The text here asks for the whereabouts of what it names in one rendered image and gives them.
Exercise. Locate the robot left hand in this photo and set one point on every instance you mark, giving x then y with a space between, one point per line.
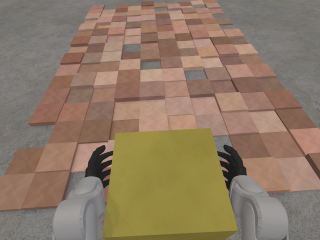
95 165

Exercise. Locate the robot right forearm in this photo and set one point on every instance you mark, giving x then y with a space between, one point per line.
262 217

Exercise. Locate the robot left forearm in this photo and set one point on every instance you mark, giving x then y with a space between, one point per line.
76 217

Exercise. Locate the carton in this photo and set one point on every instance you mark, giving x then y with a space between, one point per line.
167 185

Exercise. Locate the robot right hand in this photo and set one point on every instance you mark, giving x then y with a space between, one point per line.
235 166

